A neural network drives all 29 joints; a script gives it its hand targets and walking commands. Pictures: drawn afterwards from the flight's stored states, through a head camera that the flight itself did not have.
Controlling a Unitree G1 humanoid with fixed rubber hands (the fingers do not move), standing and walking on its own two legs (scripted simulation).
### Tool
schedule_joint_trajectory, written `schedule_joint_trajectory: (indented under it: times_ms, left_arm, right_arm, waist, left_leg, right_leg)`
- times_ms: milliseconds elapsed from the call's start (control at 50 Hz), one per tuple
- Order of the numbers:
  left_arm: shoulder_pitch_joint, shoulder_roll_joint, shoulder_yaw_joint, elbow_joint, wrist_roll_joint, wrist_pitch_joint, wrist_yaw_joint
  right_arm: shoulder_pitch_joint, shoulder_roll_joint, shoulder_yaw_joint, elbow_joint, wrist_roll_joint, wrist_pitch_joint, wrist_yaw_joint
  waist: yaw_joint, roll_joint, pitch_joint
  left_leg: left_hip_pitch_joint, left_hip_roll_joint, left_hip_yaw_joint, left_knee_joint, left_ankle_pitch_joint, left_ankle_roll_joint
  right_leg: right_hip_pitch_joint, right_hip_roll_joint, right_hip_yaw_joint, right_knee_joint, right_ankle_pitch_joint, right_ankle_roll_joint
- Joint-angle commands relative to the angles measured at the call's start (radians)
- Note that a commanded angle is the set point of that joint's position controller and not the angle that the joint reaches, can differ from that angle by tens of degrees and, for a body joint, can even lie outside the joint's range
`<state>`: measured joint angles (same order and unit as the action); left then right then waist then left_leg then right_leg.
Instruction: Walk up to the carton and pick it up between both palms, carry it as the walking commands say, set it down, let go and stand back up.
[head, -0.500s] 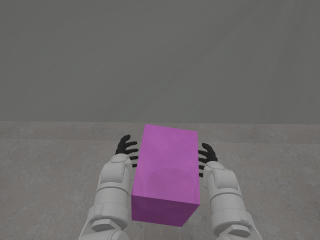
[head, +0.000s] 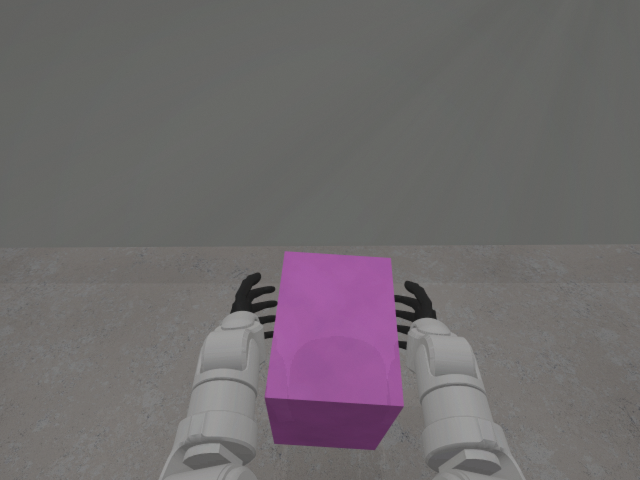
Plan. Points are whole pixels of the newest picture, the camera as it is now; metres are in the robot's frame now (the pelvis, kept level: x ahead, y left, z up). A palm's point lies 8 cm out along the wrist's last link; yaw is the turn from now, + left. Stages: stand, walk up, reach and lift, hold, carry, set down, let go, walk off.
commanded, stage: reach and lift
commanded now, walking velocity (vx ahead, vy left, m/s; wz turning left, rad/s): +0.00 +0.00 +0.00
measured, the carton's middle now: (331, 353) +0.32 +0.02 +0.00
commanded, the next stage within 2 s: hold in 0.56 s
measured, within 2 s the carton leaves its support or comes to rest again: neither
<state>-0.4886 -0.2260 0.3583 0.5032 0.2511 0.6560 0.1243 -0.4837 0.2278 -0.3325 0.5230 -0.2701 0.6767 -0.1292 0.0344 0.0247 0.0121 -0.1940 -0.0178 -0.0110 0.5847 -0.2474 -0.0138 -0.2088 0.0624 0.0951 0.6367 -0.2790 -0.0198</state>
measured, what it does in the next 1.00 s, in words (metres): stands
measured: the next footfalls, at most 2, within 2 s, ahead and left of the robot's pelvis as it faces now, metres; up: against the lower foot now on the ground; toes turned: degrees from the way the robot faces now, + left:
right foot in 1.44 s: +0.03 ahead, -0.07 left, +0.00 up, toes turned +2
left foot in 1.64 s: +0.03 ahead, +0.18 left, +0.00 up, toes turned +6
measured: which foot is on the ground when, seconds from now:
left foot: down 0.00-1.00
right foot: down 0.00-1.00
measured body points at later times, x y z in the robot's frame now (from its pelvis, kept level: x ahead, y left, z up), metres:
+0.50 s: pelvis +0.00 +0.00 +0.00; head -0.06 -0.02 +0.45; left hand +0.32 +0.14 +0.06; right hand +0.33 -0.11 +0.05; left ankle +0.05 +0.13 -0.73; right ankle +0.05 -0.10 -0.73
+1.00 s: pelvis -0.01 +0.00 +0.00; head -0.07 -0.01 +0.44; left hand +0.31 +0.14 +0.08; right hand +0.32 -0.10 +0.05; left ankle +0.04 +0.13 -0.71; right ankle +0.05 -0.10 -0.73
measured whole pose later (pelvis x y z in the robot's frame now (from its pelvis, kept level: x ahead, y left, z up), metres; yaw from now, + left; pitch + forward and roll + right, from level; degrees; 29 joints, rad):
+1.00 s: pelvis -0.01 +0.00 +0.00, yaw +2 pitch -9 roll +0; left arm -0.50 -0.23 0.34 0.44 0.25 0.70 0.09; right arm -0.45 0.21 -0.27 0.45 -0.28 0.73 -0.12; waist 0.03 0.02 0.01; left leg -0.26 -0.02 -0.02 0.73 -0.30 -0.01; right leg -0.22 0.05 0.07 0.63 -0.26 -0.02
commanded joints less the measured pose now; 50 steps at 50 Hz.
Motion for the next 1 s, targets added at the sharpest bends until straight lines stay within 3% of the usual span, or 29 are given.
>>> schedule_joint_trajectory:
  times_ms: [0, 60, 80, 140, 160, 220, 240, 300, 340, 360, 380, 420, 460, 500, 520, 560, 620, 640, 660, 680, 720, 740, 760, 800, 860, 880, 920, 940, 980]
  left_arm:
    - [-0.600, -1.083, -0.553, 0.070, -0.245, 0.024, -0.294]
    - [-0.623, -1.072, -0.522, 0.104, -0.218, 0.032, -0.298]
    - [-0.596, -1.076, -0.515, 0.110, -0.209, 0.035, -0.297]
    - [-0.695, -1.084, -0.561, 0.050, -0.256, 0.010, -0.300]
    - [-0.671, -1.082, -0.557, 0.055, -0.237, 0.031, -0.294]
    - [-0.637, -1.107, -0.595, 0.007, -0.259, 0.027, -0.293]
    - [-0.589, -1.137, -0.585, 0.072, -0.240, 0.044, -0.296]
    - [-0.560, -1.137, -0.624, 0.015, -0.262, 0.038, -0.299]
    - [-0.570, -1.114, -0.623, 0.002, -0.274, 0.042, -0.300]
    - [-0.545, -1.123, -0.627, 0.002, -0.265, 0.053, -0.301]
    - [-0.497, -1.129, -0.616, 0.014, -0.258, 0.060, -0.308]
    - [-0.490, -1.074, -0.584, 0.012, -0.231, 0.067, -0.302]
    - [-0.540, -1.066, -0.596, -0.014, -0.247, 0.065, -0.310]
    - [-0.552, -1.120, -0.626, -0.036, -0.262, 0.060, -0.306]
    - [-0.446, -1.117, -0.578, 0.065, -0.229, 0.073, -0.312]
    - [-0.515, -1.122, -0.635, -0.010, -0.263, 0.072, -0.314]
    - [-0.539, -1.109, -0.655, -0.071, -0.276, 0.058, -0.307]
    - [-0.468, -1.111, -0.643, -0.053, -0.256, 0.070, -0.311]
    - [-0.525, -1.100, -0.649, -0.064, -0.272, 0.069, -0.311]
    - [-0.484, -1.099, -0.595, 0.010, -0.242, 0.081, -0.314]
    - [-0.464, -1.091, -0.608, -0.028, -0.243, 0.066, -0.316]
    - [-0.397, -1.100, -0.582, 0.038, -0.220, 0.090, -0.314]
    - [-0.461, -1.099, -0.614, -0.014, -0.247, 0.078, -0.316]
    - [-0.527, -1.080, -0.624, -0.067, -0.259, 0.060, -0.319]
    - [-0.508, -1.078, -0.598, -0.018, -0.230, 0.071, -0.313]
    - [-0.632, -1.005, -0.636, -0.041, -0.235, 0.060, -0.308]
    - [-0.657, -1.028, -0.667, -0.082, -0.268, 0.057, -0.301]
    - [-0.578, -1.033, -0.643, -0.002, -0.260, 0.084, -0.300]
    - [-0.502, -1.061, -0.700, -0.084, -0.266, 0.112, -0.265]
  right_arm:
    - [-0.651, 1.031, 0.526, -0.017, 0.234, -0.021, 0.270]
    - [-0.582, 1.028, 0.454, 0.083, 0.190, -0.011, 0.270]
    - [-0.624, 1.036, 0.469, 0.024, 0.202, -0.026, 0.276]
    - [-0.711, 1.054, 0.510, -0.001, 0.230, -0.036, 0.274]
    - [-0.648, 1.056, 0.475, 0.036, 0.227, -0.019, 0.278]
    - [-0.589, 1.048, 0.484, 0.021, 0.220, -0.021, 0.277]
    - [-0.620, 1.077, 0.509, -0.023, 0.222, -0.029, 0.273]
    - [-0.568, 1.046, 0.548, -0.085, 0.235, -0.030, 0.275]
    - [-0.529, 1.056, 0.553, -0.053, 0.236, -0.008, 0.275]
    - [-0.495, 1.058, 0.530, -0.038, 0.228, -0.009, 0.275]
    - [-0.486, 1.068, 0.535, -0.036, 0.216, 0.006, 0.276]
    - [-0.436, 1.057, 0.500, 0.020, 0.213, 0.017, 0.277]
    - [-0.419, 1.052, 0.491, 0.024, 0.204, 0.021, 0.287]
    - [-0.499, 1.076, 0.528, -0.055, 0.234, 0.001, 0.289]
    - [-0.522, 1.053, 0.535, -0.082, 0.218, 0.002, 0.288]
    - [-0.503, 1.039, 0.540, -0.086, 0.250, 0.002, 0.286]
    - [-0.493, 1.066, 0.571, -0.088, 0.244, 0.004, 0.285]
    - [-0.460, 1.076, 0.580, -0.112, 0.254, 0.011, 0.284]
    - [-0.409, 1.066, 0.530, -0.023, 0.220, 0.019, 0.287]
    - [-0.452, 1.044, 0.514, -0.032, 0.200, 0.022, 0.279]
    - [-0.428, 1.072, 0.537, -0.055, 0.213, 0.016, 0.283]
    - [-0.500, 1.034, 0.536, -0.121, 0.234, 0.013, 0.287]
    - [-0.428, 1.036, 0.519, -0.044, 0.213, 0.016, 0.289]
    - [-0.464, 1.067, 0.536, -0.073, 0.219, 0.014, 0.287]
    - [-0.471, 1.034, 0.504, -0.060, 0.211, 0.009, 0.287]
    - [-0.657, 0.987, 0.559, -0.119, 0.217, 0.006, 0.293]
    - [-0.661, 0.987, 0.583, -0.146, 0.234, 0.016, 0.283]
    - [-0.693, 0.977, 0.605, -0.139, 0.237, 0.031, 0.269]
    - [-0.700, 0.981, 0.659, -0.235, 0.288, 0.056, 0.260]
  waist:
    - [-0.071, -0.057, -0.332]
    - [-0.086, -0.053, -0.239]
    - [-0.073, -0.030, -0.284]
    - [-0.071, -0.093, -0.355]
    - [-0.064, 0.022, -0.266]
    - [-0.082, -0.051, -0.326]
    - [-0.084, 0.013, -0.336]
    - [-0.096, -0.005, -0.395]
    - [-0.089, -0.052, -0.390]
    - [-0.094, -0.012, -0.357]
    - [-0.090, -0.070, -0.353]
    - [-0.092, -0.009, -0.302]
    - [-0.095, -0.051, -0.255]
    - [-0.078, -0.020, -0.321]
    - [-0.083, -0.086, -0.327]
    - [-0.092, 0.018, -0.299]
    - [-0.099, -0.050, -0.353]
    - [-0.080, -0.006, -0.330]
    - [-0.109, -0.064, -0.321]
    - [-0.105, -0.047, -0.279]
    - [-0.098, -0.059, -0.277]
    - [-0.080, -0.013, -0.299]
    - [-0.104, -0.038, -0.299]
    - [-0.094, -0.045, -0.327]
    - [-0.096, 0.021, -0.202]
    - [-0.028, -0.082, -0.281]
    - [-0.015, -0.170, -0.274]
    - [-0.017, -0.223, -0.278]
    - [-0.023, -0.191, -0.287]
  left_leg:
    - [0.140, -0.033, -0.082, -0.117, 0.094, 0.024]
    - [0.097, -0.030, -0.080, -0.135, -0.015, 0.027]
    - [0.092, -0.040, -0.072, -0.147, -0.019, 0.015]
    - [0.102, -0.041, -0.086, -0.120, -0.001, 0.027]
    - [0.052, -0.040, -0.065, -0.138, -0.047, 0.017]
    - [0.140, -0.029, -0.086, -0.132, 0.061, 0.016]
    - [0.123, -0.046, -0.067, -0.129, 0.006, 0.021]
    - [0.148, -0.039, -0.080, -0.125, 0.143, 0.008]
    - [0.148, -0.039, -0.071, -0.123, 0.143, 0.019]
    - [0.158, -0.038, -0.074, -0.129, 0.127, 0.015]
    - [0.141, -0.044, -0.075, -0.133, 0.121, 0.021]
    - [0.114, -0.038, -0.080, -0.148, 0.083, 0.021]
    - [0.128, -0.042, -0.065, -0.147, 0.053, 0.022]
    - [0.138, -0.045, -0.074, -0.134, 0.059, 0.024]
    - [0.130, -0.043, -0.079, -0.146, 0.085, 0.025]
    - [0.107, -0.045, -0.071, -0.133, 0.102, 0.017]
    - [0.141, -0.042, -0.081, -0.121, 0.108, 0.023]
    - [0.129, -0.039, -0.090, -0.121, 0.147, 0.022]
    - [0.116, -0.033, -0.081, -0.135, 0.064, 0.023]
    - [0.096, -0.045, -0.081, -0.149, -0.015, 0.025]
    - [0.130, -0.032, -0.093, -0.137, 0.084, 0.032]
    - [0.127, -0.041, -0.084, -0.137, 0.048, 0.021]
    - [0.136, -0.038, -0.082, -0.147, 0.032, 0.022]
    - [0.136, -0.046, -0.084, -0.141, 0.067, 0.024]
    - [0.081, -0.036, -0.081, -0.152, -0.054, 0.024]
    - [-0.164, 0.107, -0.119, -0.064, -0.032, 0.047]
    - [-0.207, 0.001, -0.027, 0.282, -0.181, 0.002]
    - [-0.200, 0.025, -0.023, 0.408, -0.179, 0.001]
    - [-0.190, 0.067, -0.029, 0.251, -0.170, 0.017]
  right_leg:
    - [0.080, -0.011, 0.017, -0.205, 0.109, 0.011]
    - [0.052, -0.021, 0.023, -0.220, 0.013, 0.010]
    - [0.080, -0.014, 0.005, -0.219, 0.033, 0.007]
    - [0.088, -0.007, 0.014, -0.208, 0.029, 0.012]
    - [0.075, -0.010, 0.015, -0.206, 0.001, 0.004]
    - [0.070, -0.004, 0.014, -0.205, 0.083, 0.003]
    - [0.087, -0.016, 0.023, -0.207, 0.054, 0.000]
    - [0.120, -0.001, 0.006, -0.195, 0.179, 0.006]
    - [0.128, 0.012, 0.003, -0.195, 0.181, 0.010]
    - [0.118, 0.004, 0.011, -0.197, 0.175, 0.005]
    - [0.135, 0.004, 0.002, -0.212, 0.169, 0.013]
    - [0.120, -0.017, 0.026, -0.215, 0.148, 0.011]
    - [0.078, -0.004, 0.006, -0.228, 0.102, 0.007]
    - [0.102, -0.002, 0.014, -0.213, 0.099, 0.000]
    - [0.123, 0.004, -0.002, -0.222, 0.141, 0.007]
    - [0.127, -0.008, 0.017, -0.214, 0.160, 0.005]
    - [0.121, 0.001, 0.012, -0.204, 0.148, 0.008]
    - [0.109, -0.016, 0.025, -0.201, 0.191, 0.009]
    - [0.133, -0.005, 0.010, -0.211, 0.116, 0.014]
    - [0.101, -0.012, 0.013, -0.233, 0.028, 0.007]
    - [0.087, -0.014, 0.013, -0.210, 0.143, 0.011]
    - [0.103, -0.017, 0.020, -0.215, 0.098, 0.003]
    - [0.099, -0.012, 0.013, -0.226, 0.075, 0.005]
    - [0.107, -0.006, 0.010, -0.221, 0.105, 0.006]
    - [0.051, -0.019, 0.015, -0.223, 0.002, -0.004]
    - [0.018, -0.207, 0.111, -0.202, -0.025, -0.061]
    - [-0.125, -0.371, 0.356, -0.375, -0.304, -0.160]
    - [-0.201, -0.437, 0.416, -0.416, -0.385, -0.210]
    - [-0.196, -0.406, 0.358, -0.388, -0.299, -0.187]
